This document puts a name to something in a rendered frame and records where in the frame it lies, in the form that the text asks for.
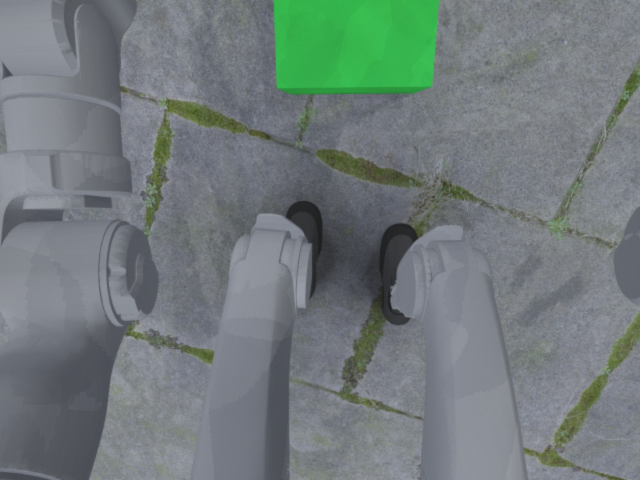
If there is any left robot upper arm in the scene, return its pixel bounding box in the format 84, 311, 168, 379
0, 219, 159, 480

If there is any right robot upper arm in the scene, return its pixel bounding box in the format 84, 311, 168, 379
614, 206, 640, 305

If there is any left robot forearm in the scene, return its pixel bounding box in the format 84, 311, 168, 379
0, 0, 137, 320

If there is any robot right thigh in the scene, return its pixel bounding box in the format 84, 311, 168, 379
403, 240, 528, 480

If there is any right robot foot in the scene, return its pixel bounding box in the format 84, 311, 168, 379
379, 223, 418, 325

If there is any carton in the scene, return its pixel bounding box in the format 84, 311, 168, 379
274, 0, 439, 95

